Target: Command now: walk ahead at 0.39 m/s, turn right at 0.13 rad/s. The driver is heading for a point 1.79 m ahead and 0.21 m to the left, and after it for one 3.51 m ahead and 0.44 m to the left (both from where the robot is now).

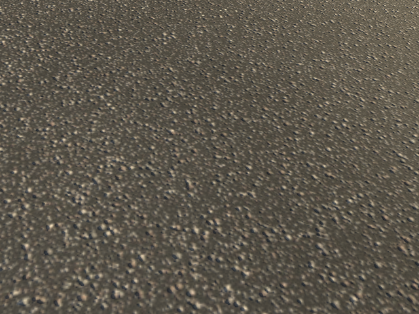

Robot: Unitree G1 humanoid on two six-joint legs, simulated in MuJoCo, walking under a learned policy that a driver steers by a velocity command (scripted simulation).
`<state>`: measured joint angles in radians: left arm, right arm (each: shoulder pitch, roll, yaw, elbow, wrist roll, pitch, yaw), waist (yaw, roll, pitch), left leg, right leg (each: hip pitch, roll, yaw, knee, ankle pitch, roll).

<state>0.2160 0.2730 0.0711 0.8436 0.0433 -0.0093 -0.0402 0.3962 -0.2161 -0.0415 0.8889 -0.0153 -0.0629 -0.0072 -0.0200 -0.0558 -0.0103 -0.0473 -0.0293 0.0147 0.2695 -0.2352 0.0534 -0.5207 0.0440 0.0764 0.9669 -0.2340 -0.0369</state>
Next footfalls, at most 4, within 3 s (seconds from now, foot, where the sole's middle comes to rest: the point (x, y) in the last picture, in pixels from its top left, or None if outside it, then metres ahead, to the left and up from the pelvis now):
0.28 right None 0.28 -0.12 -0.79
0.84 left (187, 290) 0.61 0.04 -0.79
1.38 right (236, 215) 0.91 -0.15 -0.79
1.96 left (191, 157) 1.20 0.03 -0.79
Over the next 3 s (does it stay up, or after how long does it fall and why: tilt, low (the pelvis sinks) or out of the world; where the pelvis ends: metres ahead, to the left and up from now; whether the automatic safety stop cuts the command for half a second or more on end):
stays up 1.29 -0.01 0.00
